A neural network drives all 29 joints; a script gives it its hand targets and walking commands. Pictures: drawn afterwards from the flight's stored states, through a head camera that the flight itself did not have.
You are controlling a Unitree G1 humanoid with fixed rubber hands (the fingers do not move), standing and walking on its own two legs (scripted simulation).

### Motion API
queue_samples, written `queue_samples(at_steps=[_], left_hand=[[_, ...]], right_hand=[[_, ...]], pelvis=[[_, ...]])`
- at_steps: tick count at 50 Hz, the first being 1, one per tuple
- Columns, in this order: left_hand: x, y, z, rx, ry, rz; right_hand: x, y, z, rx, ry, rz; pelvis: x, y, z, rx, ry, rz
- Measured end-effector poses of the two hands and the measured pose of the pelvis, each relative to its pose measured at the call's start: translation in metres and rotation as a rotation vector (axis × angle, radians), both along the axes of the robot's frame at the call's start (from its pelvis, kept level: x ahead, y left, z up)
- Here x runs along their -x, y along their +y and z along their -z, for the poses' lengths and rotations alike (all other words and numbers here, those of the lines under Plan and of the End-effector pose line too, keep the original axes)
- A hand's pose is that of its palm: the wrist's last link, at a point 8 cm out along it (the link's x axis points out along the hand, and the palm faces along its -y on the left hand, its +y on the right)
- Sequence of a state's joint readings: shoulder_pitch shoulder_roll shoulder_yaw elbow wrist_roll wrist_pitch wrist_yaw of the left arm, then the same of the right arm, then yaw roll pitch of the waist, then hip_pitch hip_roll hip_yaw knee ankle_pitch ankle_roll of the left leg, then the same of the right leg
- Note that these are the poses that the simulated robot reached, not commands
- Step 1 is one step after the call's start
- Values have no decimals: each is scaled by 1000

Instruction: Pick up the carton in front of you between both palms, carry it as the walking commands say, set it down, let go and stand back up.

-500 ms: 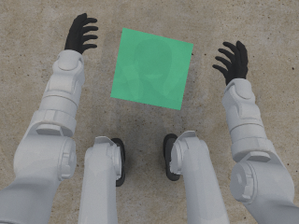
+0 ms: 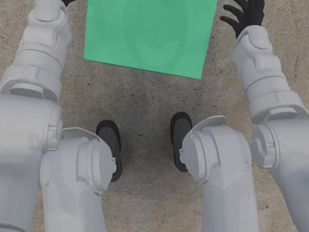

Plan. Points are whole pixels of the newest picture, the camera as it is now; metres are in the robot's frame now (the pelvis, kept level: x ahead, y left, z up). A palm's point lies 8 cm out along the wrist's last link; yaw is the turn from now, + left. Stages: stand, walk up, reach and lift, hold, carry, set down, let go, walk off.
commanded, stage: reach and lift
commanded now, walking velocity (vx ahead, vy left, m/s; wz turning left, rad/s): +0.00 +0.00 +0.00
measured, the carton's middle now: (148, 25) +0.52 +0.00 -0.25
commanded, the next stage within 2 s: none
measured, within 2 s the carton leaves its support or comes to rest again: leaves its support in 0.80 s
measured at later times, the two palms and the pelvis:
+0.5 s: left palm out of the picture +0.55 +0.14 -0.18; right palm (232, 18) +0.51 -0.16 -0.16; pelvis +0.01 +0.00 +0.01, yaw +0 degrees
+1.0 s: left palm out of the picture +0.53 +0.16 -0.08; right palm (244, 9) +0.50 -0.14 -0.08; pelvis +0.01 +0.00 +0.02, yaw +3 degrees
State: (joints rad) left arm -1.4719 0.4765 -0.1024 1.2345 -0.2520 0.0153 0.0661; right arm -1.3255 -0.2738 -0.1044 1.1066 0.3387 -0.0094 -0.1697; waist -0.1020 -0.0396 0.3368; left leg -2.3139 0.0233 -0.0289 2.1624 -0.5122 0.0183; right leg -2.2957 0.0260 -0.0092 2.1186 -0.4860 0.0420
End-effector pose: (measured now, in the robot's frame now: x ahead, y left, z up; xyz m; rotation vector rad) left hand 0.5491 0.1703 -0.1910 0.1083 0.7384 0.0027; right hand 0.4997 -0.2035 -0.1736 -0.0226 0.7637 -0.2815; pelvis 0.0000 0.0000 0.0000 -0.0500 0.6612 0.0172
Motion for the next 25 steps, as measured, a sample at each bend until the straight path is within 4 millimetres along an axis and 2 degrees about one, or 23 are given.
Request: queue_samples(at_steps=[5, 16, 19, 22, 25], left_hand=[[-1, -5, 4, 12, -30, 10], [-3, -6, -17, 11, -13, 19], [-2, -13, -17, 17, -9, 31], [-1, -27, -14, 33, -6, 55], [-1, -31, -14, 24, -13, 45]], right_hand=[[-6, 4, 1, -2, -11, -14], [0, 20, -7, -25, 0, -17], [-2, 24, -9, -27, -8, -29], [-6, 33, -10, -35, -17, -52], [-11, 40, -12, -32, -17, -46]], pelvis=[[-4, 0, 4, -3, -16, 8], [-11, 3, -2, 1, 13, 0], [-10, 3, -3, 2, 18, -2], [-9, 3, -4, 2, 21, -2], [-8, 3, -5, 1, 21, 0]])
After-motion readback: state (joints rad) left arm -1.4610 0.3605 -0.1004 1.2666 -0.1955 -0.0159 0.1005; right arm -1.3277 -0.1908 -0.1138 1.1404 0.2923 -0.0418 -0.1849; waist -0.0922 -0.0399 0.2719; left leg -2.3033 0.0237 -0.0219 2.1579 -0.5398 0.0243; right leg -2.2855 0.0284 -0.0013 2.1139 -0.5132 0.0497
